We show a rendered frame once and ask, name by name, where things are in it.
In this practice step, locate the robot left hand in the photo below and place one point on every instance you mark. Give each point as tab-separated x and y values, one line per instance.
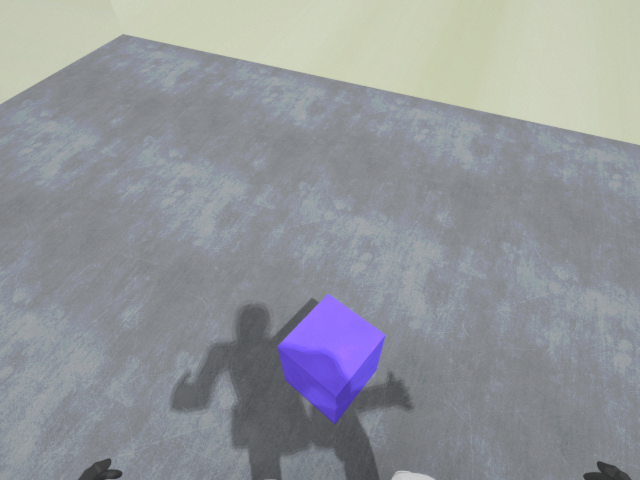
98	471

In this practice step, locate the carton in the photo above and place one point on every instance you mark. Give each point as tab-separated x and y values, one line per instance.
330	355

